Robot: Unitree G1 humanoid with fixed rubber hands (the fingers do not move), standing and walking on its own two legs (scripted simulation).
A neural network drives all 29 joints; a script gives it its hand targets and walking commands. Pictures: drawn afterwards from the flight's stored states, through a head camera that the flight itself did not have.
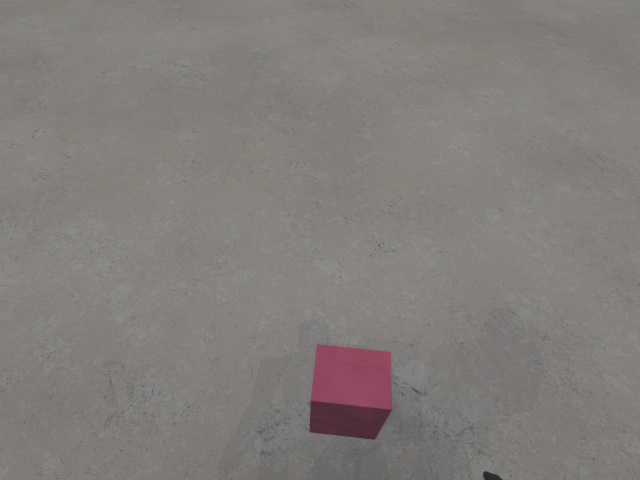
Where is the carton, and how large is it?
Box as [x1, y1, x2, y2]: [310, 344, 391, 439]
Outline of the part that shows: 317,344 310,405 310,431 374,439 391,410 390,352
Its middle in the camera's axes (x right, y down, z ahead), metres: +0.07 +0.44 +1.06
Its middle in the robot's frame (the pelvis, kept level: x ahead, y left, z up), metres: +0.42 -0.07 -0.62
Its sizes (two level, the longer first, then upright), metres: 0.192 0.142 0.294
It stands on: the floor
